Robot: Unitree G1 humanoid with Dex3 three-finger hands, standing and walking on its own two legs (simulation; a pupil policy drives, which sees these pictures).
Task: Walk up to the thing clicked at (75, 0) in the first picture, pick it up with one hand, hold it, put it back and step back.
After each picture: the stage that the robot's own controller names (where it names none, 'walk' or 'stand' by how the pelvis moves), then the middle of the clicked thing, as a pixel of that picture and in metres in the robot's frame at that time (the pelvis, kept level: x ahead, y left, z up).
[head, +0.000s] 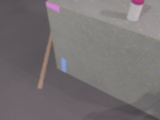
stand; out of the picture +1.05 +0.08 +0.08
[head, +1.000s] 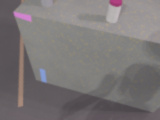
walk; out of the picture +0.93 +0.21 +0.08
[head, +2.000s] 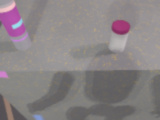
walk; (12, 21) +0.55 +0.27 +0.11
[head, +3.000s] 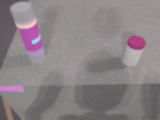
stand; (30, 36) +0.50 +0.23 +0.09
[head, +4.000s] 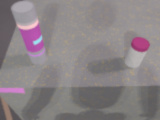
stand; (32, 37) +0.49 +0.22 +0.08
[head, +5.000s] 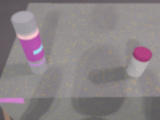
stand; (32, 46) +0.46 +0.21 +0.07
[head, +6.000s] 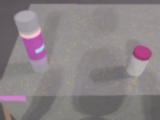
stand; (34, 45) +0.47 +0.21 +0.07
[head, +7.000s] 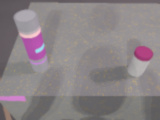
rise first; (34, 45) +0.46 +0.20 +0.07
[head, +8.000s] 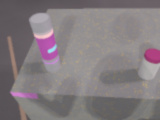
rise first; (47, 45) +0.48 +0.20 +0.08
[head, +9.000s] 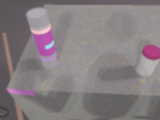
go down; (44, 41) +0.48 +0.20 +0.09
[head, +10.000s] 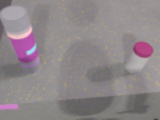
go down; (24, 45) +0.44 +0.19 +0.09
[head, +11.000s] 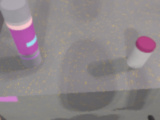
close in; (24, 37) +0.46 +0.18 +0.10
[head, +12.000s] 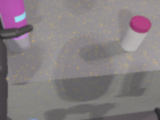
close; (12, 13) +0.51 +0.19 +0.14
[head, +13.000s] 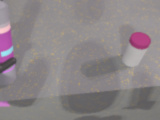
lift; out of the picture +0.40 +0.24 +0.13
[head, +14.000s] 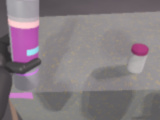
lift; (25, 47) +0.33 +0.17 +0.23
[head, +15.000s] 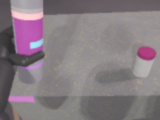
hold; (29, 39) +0.34 +0.16 +0.24
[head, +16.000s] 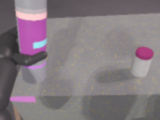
hold; (32, 39) +0.34 +0.15 +0.25
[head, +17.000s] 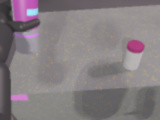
crouch; (25, 10) +0.44 +0.17 +0.27
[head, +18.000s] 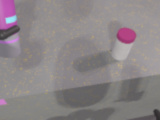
lower; (3, 17) +0.50 +0.20 +0.16
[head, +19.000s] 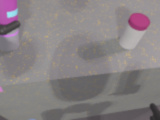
lower; (4, 9) +0.51 +0.20 +0.14
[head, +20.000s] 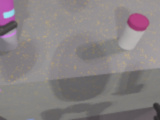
lower; (0, 9) +0.51 +0.21 +0.14
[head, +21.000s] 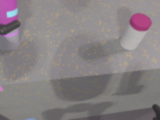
lower; (3, 9) +0.51 +0.20 +0.14
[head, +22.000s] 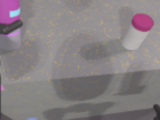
rest; (6, 8) +0.51 +0.20 +0.14
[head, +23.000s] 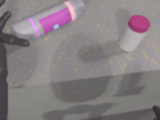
withdraw; (50, 19) +0.55 +0.08 +0.07
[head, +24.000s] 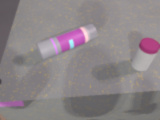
sink last; (67, 41) +0.55 +0.07 +0.02
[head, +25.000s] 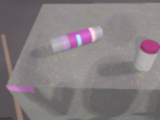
stand; (76, 39) +0.60 +0.09 +0.01
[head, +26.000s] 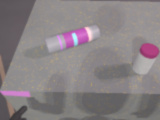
stand; (72, 38) +0.59 +0.08 -0.01
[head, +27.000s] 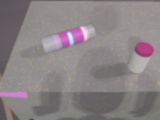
stand; (68, 38) +0.60 +0.09 -0.01
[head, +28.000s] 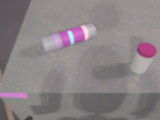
stand; (69, 37) +0.59 +0.10 -0.01
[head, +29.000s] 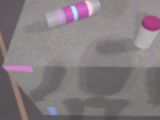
walk; (72, 13) +0.67 +0.08 +0.01
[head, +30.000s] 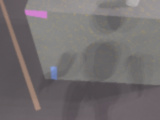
walk; out of the picture +0.98 +0.05 +0.00
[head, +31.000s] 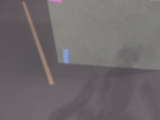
stand; out of the picture +1.34 +0.07 +0.00
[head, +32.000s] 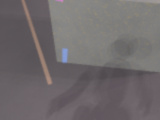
stand; out of the picture +1.30 +0.01 -0.01
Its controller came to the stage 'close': yes
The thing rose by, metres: 0.21
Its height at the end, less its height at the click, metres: -0.09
